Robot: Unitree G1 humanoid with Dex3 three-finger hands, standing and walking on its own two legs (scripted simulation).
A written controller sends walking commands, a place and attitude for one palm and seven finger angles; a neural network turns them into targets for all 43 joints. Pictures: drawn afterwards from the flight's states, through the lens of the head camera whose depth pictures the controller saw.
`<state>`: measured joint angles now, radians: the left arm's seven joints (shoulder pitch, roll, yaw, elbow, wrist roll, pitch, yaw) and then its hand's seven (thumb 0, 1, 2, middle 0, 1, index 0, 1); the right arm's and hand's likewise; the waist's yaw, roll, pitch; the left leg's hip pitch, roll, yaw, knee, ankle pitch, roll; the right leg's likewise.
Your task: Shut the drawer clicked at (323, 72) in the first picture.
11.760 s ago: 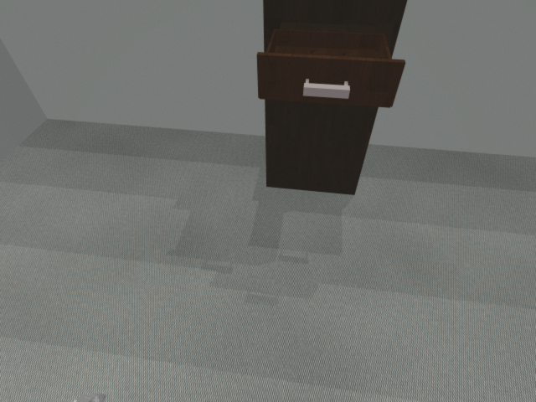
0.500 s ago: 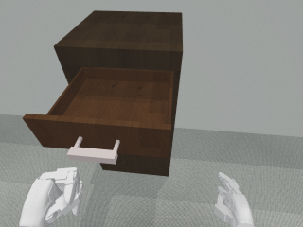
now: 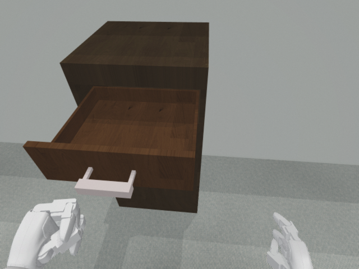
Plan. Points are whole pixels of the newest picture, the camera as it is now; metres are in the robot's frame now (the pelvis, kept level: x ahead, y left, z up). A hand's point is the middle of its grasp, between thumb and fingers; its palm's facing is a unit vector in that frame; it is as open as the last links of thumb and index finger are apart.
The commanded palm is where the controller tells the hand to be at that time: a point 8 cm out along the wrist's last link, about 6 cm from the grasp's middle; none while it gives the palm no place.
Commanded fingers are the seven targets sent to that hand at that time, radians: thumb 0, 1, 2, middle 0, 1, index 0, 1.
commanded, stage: bring the fist close to the handle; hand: left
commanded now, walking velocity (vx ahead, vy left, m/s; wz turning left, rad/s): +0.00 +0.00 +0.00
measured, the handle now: (107, 180) +0.32 +0.22 +0.03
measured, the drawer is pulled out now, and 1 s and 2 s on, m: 0.29 0.29 0.27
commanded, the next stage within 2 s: push the drawer shut in 1.48 s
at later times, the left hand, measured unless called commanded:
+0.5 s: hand (92, 232) +0.17 +0.18 +0.09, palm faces +0.01 -1.00 -0.06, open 3.3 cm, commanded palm +0.14 +0.23 +0.08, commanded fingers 0.00 0.90 0.90 -1.40 -1.60 -1.40 -1.60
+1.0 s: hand (109, 221) +0.21 +0.17 +0.04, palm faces +0.00 -1.00 -0.06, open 3.3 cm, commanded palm +0.19 +0.23 +0.03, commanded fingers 0.00 0.90 0.90 -1.40 -1.60 -1.40 -1.60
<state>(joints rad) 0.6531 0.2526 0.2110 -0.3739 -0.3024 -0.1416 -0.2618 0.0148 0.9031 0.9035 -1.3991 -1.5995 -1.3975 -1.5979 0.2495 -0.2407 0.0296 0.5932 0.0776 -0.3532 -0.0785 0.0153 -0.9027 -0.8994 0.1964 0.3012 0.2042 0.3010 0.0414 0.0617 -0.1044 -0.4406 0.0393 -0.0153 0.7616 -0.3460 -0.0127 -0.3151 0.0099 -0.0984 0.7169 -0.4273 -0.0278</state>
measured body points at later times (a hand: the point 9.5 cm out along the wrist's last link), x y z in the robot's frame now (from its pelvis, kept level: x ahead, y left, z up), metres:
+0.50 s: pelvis -0.01 +0.00 -0.01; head -0.01 -0.01 +0.44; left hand +0.16 +0.23 +0.09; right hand +0.18 -0.22 -0.06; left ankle +0.03 +0.13 -0.71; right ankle -0.03 -0.10 -0.71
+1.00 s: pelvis -0.01 +0.01 -0.03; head +0.02 +0.00 +0.42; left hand +0.20 +0.23 +0.04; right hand +0.16 -0.23 -0.11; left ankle +0.03 +0.13 -0.71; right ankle -0.03 -0.10 -0.71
